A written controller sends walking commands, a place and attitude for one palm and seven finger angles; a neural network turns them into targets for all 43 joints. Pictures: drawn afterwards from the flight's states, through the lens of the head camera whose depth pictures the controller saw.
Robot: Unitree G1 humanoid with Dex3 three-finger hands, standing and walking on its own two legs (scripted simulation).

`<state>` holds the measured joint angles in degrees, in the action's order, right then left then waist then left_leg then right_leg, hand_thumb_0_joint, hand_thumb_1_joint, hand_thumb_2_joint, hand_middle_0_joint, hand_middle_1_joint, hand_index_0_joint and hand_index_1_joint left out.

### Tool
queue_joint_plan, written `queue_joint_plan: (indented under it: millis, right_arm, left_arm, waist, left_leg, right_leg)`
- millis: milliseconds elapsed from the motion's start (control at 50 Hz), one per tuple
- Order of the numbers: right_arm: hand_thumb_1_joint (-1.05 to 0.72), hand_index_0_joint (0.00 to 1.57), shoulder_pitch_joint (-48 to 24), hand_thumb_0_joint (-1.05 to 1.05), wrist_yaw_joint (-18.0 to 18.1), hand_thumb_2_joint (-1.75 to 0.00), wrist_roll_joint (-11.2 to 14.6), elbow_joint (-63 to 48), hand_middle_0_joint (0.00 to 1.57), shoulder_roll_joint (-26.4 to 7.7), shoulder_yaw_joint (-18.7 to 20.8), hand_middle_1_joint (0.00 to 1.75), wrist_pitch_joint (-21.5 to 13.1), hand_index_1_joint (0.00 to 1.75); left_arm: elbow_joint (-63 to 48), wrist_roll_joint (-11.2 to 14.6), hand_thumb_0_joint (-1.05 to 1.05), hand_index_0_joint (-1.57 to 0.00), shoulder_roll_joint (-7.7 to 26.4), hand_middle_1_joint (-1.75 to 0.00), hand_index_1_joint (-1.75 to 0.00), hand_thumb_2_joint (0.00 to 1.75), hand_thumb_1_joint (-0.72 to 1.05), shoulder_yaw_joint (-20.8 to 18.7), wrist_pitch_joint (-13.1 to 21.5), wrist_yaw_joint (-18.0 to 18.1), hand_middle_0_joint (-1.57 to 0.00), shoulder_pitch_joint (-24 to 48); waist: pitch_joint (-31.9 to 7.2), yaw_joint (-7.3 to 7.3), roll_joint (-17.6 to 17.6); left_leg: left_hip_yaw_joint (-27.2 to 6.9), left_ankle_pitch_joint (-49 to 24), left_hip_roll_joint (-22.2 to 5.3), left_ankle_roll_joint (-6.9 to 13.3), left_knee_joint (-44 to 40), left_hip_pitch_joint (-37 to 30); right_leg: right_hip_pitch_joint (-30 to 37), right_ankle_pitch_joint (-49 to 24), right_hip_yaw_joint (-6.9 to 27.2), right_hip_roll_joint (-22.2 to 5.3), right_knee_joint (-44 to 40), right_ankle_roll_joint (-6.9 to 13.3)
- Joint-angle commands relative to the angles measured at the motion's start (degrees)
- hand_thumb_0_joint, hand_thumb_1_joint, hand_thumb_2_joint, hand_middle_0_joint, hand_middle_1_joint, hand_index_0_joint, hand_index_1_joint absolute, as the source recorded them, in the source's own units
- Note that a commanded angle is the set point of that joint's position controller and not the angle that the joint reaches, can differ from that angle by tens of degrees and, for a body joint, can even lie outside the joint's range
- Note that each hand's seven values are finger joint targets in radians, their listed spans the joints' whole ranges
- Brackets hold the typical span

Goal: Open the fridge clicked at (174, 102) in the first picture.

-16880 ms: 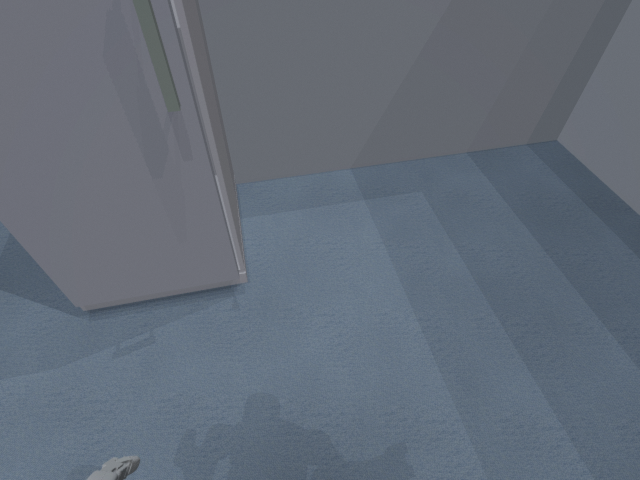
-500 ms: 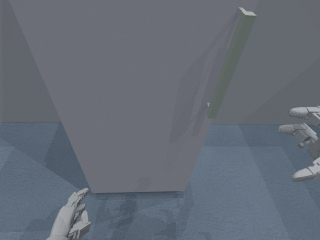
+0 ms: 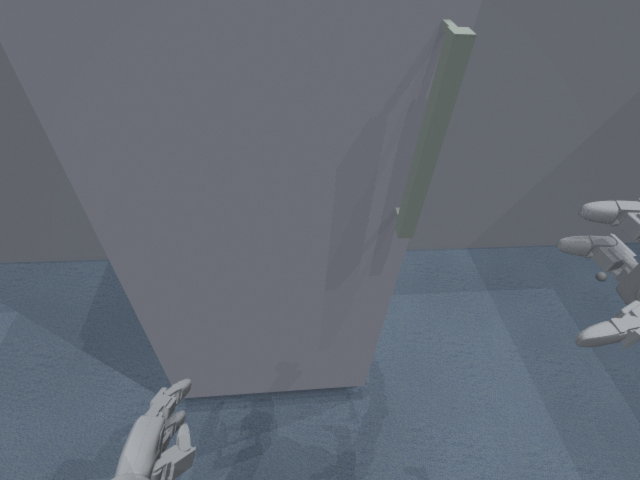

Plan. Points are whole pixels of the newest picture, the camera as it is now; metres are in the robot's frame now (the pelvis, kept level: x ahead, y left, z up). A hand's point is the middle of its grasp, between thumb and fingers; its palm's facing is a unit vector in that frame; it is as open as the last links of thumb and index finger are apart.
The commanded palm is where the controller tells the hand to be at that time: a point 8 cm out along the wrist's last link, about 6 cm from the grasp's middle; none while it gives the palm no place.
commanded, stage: move the hooked fingers beside the handle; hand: right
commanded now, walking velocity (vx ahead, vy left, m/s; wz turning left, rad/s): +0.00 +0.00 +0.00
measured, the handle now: (422, 144) +0.52 -0.14 +0.19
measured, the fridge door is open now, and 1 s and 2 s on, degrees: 0 0 0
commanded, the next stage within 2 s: none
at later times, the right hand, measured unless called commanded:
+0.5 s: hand (539, 235) +0.35 -0.25 +0.18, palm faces -0.03 +1.00 -0.06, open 14.0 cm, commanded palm +0.32 -0.29 +0.18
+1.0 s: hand (492, 204) +0.40 -0.21 +0.18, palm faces -0.06 +1.00 -0.03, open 14.0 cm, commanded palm +0.38 -0.27 +0.18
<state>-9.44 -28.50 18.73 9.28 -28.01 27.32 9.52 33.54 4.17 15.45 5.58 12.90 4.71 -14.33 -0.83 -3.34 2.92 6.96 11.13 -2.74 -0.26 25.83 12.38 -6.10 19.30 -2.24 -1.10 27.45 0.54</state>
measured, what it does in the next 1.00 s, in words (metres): stands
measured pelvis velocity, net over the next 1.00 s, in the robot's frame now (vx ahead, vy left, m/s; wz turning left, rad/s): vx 0.00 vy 0.01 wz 0.01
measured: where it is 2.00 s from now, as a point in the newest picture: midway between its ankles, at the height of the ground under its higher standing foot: outside the picture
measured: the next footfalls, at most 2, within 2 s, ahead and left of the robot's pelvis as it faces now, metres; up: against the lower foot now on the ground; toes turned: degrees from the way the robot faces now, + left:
none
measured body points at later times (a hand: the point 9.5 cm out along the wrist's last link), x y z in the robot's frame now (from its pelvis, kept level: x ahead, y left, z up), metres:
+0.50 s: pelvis +0.01 +0.00 +0.00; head +0.01 +0.02 +0.45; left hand +0.17 +0.25 -0.08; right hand +0.34 -0.30 +0.18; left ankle +0.03 +0.13 -0.74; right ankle -0.05 -0.11 -0.74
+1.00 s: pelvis +0.00 +0.01 +0.00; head +0.02 +0.02 +0.45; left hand +0.14 +0.26 -0.09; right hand +0.40 -0.26 +0.18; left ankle +0.03 +0.13 -0.74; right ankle -0.05 -0.11 -0.74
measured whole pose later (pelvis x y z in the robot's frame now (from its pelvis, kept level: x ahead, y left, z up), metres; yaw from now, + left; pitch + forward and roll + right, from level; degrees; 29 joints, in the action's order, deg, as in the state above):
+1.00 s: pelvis +0.00 +0.01 +0.00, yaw +1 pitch +2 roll +0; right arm -33.3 -22.4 12.9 34.2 -25.8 19.1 5.4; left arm 35.7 4.1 16.7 3.9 8.4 5.7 -15.7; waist -1.5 0.9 2.3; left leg 6.4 11.2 -2.5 0.3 26.7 17.5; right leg -10.3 18.7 -2.7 -1.3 26.8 0.1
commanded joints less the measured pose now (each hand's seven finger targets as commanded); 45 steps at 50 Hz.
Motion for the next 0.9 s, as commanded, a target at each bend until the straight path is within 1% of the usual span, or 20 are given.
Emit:
queue_joint_plan:
  millis: [0,80,100,160,200,240,280,400,420,460,480,500,540,600,660,700,760,780,800,880]
  right_arm:
    - [0.5,0.3,-19.52,0.0,0.5,-0.3,0.51,-13.78,0.3,-12.14,-0.07,1.2,-2.98,1.2]
    - [0.5,0.3,-19.79,0.0,1.64,-0.3,0.26,-12.68,0.3,-14.74,3.45,1.2,-3.58,1.2]
    - [0.5,0.3,-19.08,0.0,2.06,-0.3,0.39,-11.49,0.3,-16.49,5.03,1.2,-3.62,1.2]
    - [0.5,0.3,-23.13,0.0,3.1,-0.3,-0.06,-9.36,0.3,-14.27,3.04,1.2,-3.87,1.2]
    - [0.5,0.3,-23.94,0.0,3.75,-0.3,-0.59,-7.98,0.3,-15.82,3.68,1.2,-3.78,1.2]
    - [0.5,0.3,-27.66,0.0,3.76,-0.3,-1.42,-7.47,0.3,-14.6,1.56,1.2,-3.84,1.2]
    - [0.5,0.3,-28.02,0.0,3.46,-0.3,-1.75,-6.6,0.3,-13.21,-0.02,1.2,-4.06,1.2]
    - [0.5,0.3,-30.24,0.0,2.55,-0.3,-1.69,-0.98,0.3,-15.7,1.09,1.2,-4.73,1.2]
    - [0.5,0.3,-32.42,0.0,2.52,-0.3,-1.67,-1.52,0.3,-15.38,0.77,1.2,-5.02,1.2]
    - [0.5,0.3,-34.96,0.0,3.02,-0.3,-1.99,-0.92,0.3,-13.45,-1.52,1.2,-5.25,1.2]
    - [0.5,0.3,-35.92,0.0,3.4,-0.3,-2.07,-0.01,0.3,-13.37,-1.55,1.2,-5.57,1.2]
    - [0.5,0.3,-34.93,0.0,3.72,-0.3,-2.14,0.09,0.3,-15.27,0.1,1.2,-5.77,1.2]
    - [0.5,0.3,-35.44,0.0,4.04,-0.3,-2.3,0.53,0.3,-14.68,-0.14,1.2,-5.86,1.2]
    - [0.5,0.3,-34.16,0.0,4.41,-0.3,-2.79,4.78,0.3,-17.51,2.3,1.2,-5.54,1.2]
    - [0.5,0.3,-38.43,0.0,4.5,-0.3,-3.31,5.18,0.3,-15.67,-0.13,1.2,-5.79,1.2]
    - [0.5,0.3,-39.52,0.0,4.58,-0.3,-3.47,4.91,0.3,-15.86,-0.66,1.2,-6.28,1.2]
    - [0.5,0.3,-43.38,0.0,4.47,-0.3,-3.55,4.01,0.3,-13.53,-3.13,1.2,-7.31,1.2]
    - [0.5,0.3,-43.74,0.0,4.58,-0.3,-3.47,5.55,0.3,-12.81,-3.69,1.2,-7.38,1.2]
    - [0.5,0.3,-45.01,0.0,4.65,-0.3,-3.55,6.49,0.3,-12.47,-4.65,1.2,-7.62,1.2]
    - [0.5,0.3,-47.34,0.0,5.87,-0.3,-4.13,11.82,0.3,-12.33,-4.79,1.2,-7.33,1.2]
  left_arm:
    - [-8.95,0.23,0.0,-0.2,6.91,-0.3,-0.3,0.9,0.9,-3.31,3.59,0.93,-0.2,6.73]
    - [-8.43,-0.02,0.0,-0.2,7.04,-0.3,-0.3,0.9,0.9,-3.53,3.28,1.1,-0.2,6.59]
    - [-8.0,-0.13,0.0,-0.2,7.2,-0.3,-0.3,0.9,0.9,-3.55,2.85,1.0,-0.2,6.38]
    - [-7.86,0.12,0.0,-0.2,6.8,-0.3,-0.3,0.9,0.9,-3.45,2.6,1.13,-0.2,6.76]
    - [-7.75,0.09,0.0,-0.2,7.06,-0.3,-0.3,0.9,0.9,-3.6,2.26,1.16,-0.2,6.61]
    - [-7.91,0.21,0.0,-0.2,6.97,-0.3,-0.3,0.9,0.9,-3.62,2.18,1.43,-0.2,6.45]
    - [-8.0,0.28,0.0,-0.2,7.03,-0.3,-0.3,0.9,0.9,-3.76,2.14,1.51,-0.2,5.92]
    - [-7.45,0.15,0.0,-0.2,7.9,-0.3,-0.3,0.9,0.9,-4.15,1.1,1.61,-0.2,4.66]
    - [-7.51,0.23,0.0,-0.2,7.76,-0.3,-0.3,0.9,0.9,-4.16,1.0,1.64,-0.2,4.85]
    - [-7.49,0.38,0.0,-0.2,7.45,-0.3,-0.3,0.9,0.9,-4.06,0.99,1.66,-0.2,4.89]
    - [-7.18,0.33,0.0,-0.2,7.58,-0.3,-0.3,0.9,0.9,-4.18,1.01,1.7,-0.2,4.46]
    - [-7.24,0.17,0.0,-0.2,7.84,-0.3,-0.3,0.9,0.9,-4.38,0.85,1.59,-0.2,4.18]
    - [-7.61,0.19,0.0,-0.2,7.72,-0.3,-0.3,0.9,0.9,-4.34,0.73,1.49,-0.2,4.22]
    - [-6.95,0.18,0.0,-0.2,8.32,-0.3,-0.3,0.9,0.9,-4.57,-0.09,1.39,-0.2,3.39]
    - [-7.12,0.34,0.0,-0.2,8.16,-0.3,-0.3,0.9,0.9,-4.55,-0.27,1.42,-0.2,3.24]
    - [-7.23,0.34,0.0,-0.2,8.3,-0.3,-0.3,0.9,0.9,-4.68,-0.54,1.42,-0.2,2.86]
    - [-7.07,0.34,0.0,-0.2,8.05,-0.3,-0.3,0.9,0.9,-4.77,-0.48,1.63,-0.2,2.32]
    - [-6.76,0.4,0.0,-0.2,8.05,-0.3,-0.3,0.9,0.9,-4.75,-0.47,1.72,-0.2,2.12]
    - [-6.16,0.34,0.0,-0.2,8.27,-0.3,-0.3,0.9,0.9,-4.71,-0.69,1.71,-0.2,1.65]
    - [-5.22,0.34,0.0,-0.2,8.53,-0.3,-0.3,0.9,0.9,-4.81,-1.09,2.0,-0.2,0.96]
  waist:
    - [-8.93,1.82,2.6]
    - [-11.19,1.27,1.57]
    - [-10.3,0.93,-0.76]
    - [-9.2,1.56,1.43]
    - [-9.39,1.22,2.56]
    - [-10.85,1.97,4.39]
    - [-11.89,2.37,3.56]
    - [-13.27,2.36,-1.17]
    - [-14.31,2.58,0.51]
    - [-13.48,3.06,3.1]
    - [-13.13,3.32,2.31]
    - [-14.02,2.65,0.86]
    - [-15.66,2.54,0.4]
    - [-14.9,2.28,-1.76]
    - [-14.35,3.05,1.04]
    - [-15.65,3.25,-0.35]
    - [-17.52,4.11,1.58]
    - [-16.42,4.36,1.77]
    - [-15.8,4.74,0.05]
    - [-14.74,5.06,-0.32]
  left_leg:
    - [-2.07,-10.78,2.06,1.71,-1.41,-5.79]
    - [-1.85,-12.38,1.88,1.68,-0.9,-6.94]
    - [-1.94,-12.28,1.91,1.73,-1.31,-7.77]
    - [-1.8,-11.25,1.74,1.74,-1.16,-6.01]
    - [-2.24,-10.76,1.54,1.94,-1.43,-6.62]
    - [-2.36,-11.77,1.34,1.91,-1.07,-6.44]
    - [-2.26,-13.07,1.36,1.77,-0.67,-6.46]
    - [-2.64,-14.74,1.24,1.78,-0.27,-7.57]
    - [-2.85,-15.29,1.18,1.71,-0.14,-7.8]
    - [-2.77,-14.23,1.15,1.84,-0.24,-6.12]
    - [-2.63,-14.37,1.16,1.82,-0.3,-5.76]
    - [-2.82,-15.36,1.19,1.91,-0.14,-7.13]
    - [-2.9,-16.58,1.0,1.82,0.35,-8.23]
    - [-3.06,-17.45,0.85,1.72,0.47,-9.1]
    - [-3.19,-17.26,0.77,1.83,0.46,-7.5]
    - [-3.4,-17.61,0.88,1.82,0.53,-8.06]
    - [-3.43,-18.52,0.96,1.77,0.64,-7.41]
    - [-3.45,-17.85,1.0,1.76,0.43,-6.49]
    - [-3.27,-17.38,1.05,1.84,0.2,-6.32]
    - [-3.42,-14.45,0.94,1.8,-0.16,-4.82]
  right_leg:
    - [-1.65,-18.27,3.34,0.58,-4.94,0.01]
    - [-1.89,-19.57,3.4,0.78,-4.88,-0.16]
    - [-3.03,-19.39,3.31,0.63,-4.89,-0.06]
    - [-3.18,-18.51,3.34,0.71,-5.4,-0.31]
    - [-3.38,-18.25,2.92,0.65,-5.21,-0.19]
    - [-2.55,-19.08,2.88,0.82,-5.11,-0.23]
    - [-1.99,-20.28,2.75,0.77,-4.67,-0.13]
    - [-3.29,-20.76,2.69,0.64,-3.87,0.32]
    - [-3.01,-21.02,2.41,0.8,-3.94,0.31]
    - [-2.6,-20.4,2.54,0.86,-3.96,0.05]
    - [-2.49,-20.48,2.59,0.76,-3.95,0.08]
    - [-2.72,-21.63,2.59,0.6,-3.69,0.22]
    - [-3.05,-21.98,2.38,0.83,-3.83,0.33]
    - [-4.93,-21.89,1.91,0.69,-3.69,0.51]
    - [-4.4,-21.93,1.99,0.73,-3.82,0.41]
    - [-3.78,-22.33,1.88,0.59,-3.48,0.65]
    - [-1.97,-23.61,1.88,0.68,-3.15,0.62]
    - [-2.28,-22.69,1.82,0.71,-3.06,0.6]
    - [-2.46,-22.23,1.86,0.45,-3.17,0.61]
    - [-3.92,-18.99,2.12,0.67,-3.7,0.63]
